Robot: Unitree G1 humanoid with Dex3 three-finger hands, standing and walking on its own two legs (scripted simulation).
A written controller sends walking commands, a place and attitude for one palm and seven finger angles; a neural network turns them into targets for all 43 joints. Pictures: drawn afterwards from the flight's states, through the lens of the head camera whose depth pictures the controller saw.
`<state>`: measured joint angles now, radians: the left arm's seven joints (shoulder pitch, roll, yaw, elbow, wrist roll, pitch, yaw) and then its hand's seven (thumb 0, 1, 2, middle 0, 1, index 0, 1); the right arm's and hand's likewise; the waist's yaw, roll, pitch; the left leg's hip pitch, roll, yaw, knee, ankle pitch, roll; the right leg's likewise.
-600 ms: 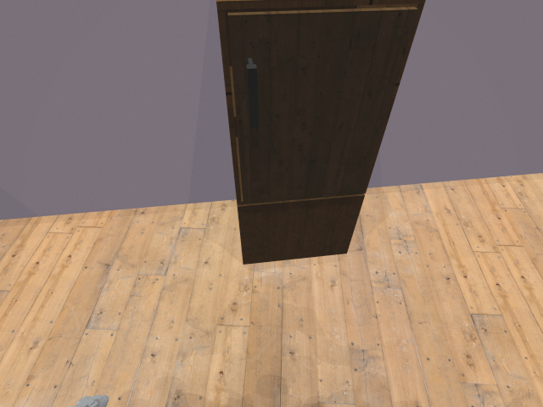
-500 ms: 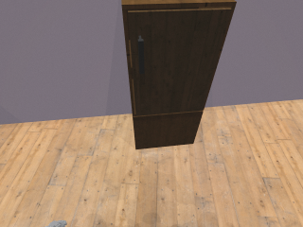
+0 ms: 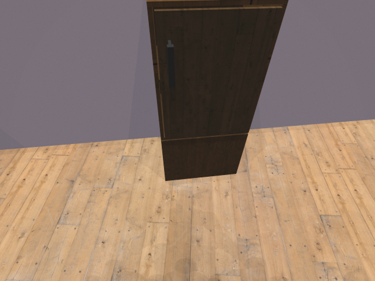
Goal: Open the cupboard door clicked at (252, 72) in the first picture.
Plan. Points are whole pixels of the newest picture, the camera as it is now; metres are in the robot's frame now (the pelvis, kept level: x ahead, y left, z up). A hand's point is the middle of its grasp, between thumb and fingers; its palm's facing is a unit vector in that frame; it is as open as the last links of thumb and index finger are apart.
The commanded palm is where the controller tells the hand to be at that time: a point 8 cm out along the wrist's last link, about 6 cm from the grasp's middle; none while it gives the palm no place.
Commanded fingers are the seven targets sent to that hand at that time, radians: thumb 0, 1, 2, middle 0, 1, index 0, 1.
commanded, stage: stand and wait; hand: left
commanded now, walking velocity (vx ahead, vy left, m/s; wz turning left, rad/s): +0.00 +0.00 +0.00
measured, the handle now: (170, 64) +0.80 +0.11 +0.06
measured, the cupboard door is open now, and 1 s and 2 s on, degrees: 0 0 0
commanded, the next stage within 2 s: look at it before walking up in 0.22 s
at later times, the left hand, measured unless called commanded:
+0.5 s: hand out of the picture +0.07 +0.24 -0.15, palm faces -0.04 -0.95 -0.32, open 7.4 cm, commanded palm none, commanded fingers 0.00 0.90 0.90 -0.20 -0.30 -0.20 -0.30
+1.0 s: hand out of the picture +0.08 +0.24 -0.15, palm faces -0.04 -0.94 -0.33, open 7.4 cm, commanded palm none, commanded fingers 0.00 0.90 0.90 -0.20 -0.30 -0.20 -0.30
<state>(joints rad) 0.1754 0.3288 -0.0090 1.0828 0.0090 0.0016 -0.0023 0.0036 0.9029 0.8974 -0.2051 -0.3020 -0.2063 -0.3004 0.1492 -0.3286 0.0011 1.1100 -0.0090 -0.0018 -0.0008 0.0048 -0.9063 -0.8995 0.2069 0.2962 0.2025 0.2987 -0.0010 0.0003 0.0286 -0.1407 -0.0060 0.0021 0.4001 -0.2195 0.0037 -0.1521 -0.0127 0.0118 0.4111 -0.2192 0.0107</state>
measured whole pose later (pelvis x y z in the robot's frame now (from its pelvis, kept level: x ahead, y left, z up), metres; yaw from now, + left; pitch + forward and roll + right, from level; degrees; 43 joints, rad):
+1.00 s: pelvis +0.01 +0.00 +0.00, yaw -1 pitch -2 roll +0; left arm 0.15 0.33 -0.01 1.09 0.01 -0.01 0.00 0.00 0.90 0.90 -0.20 -0.30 -0.21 -0.30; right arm 0.12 -0.33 0.00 1.12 -0.01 -0.01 0.00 0.00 -0.91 -0.90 0.21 0.30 0.20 0.30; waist 0.00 0.00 0.02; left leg -0.11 0.00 0.01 0.35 -0.21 0.00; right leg -0.13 -0.01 0.02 0.36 -0.20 0.01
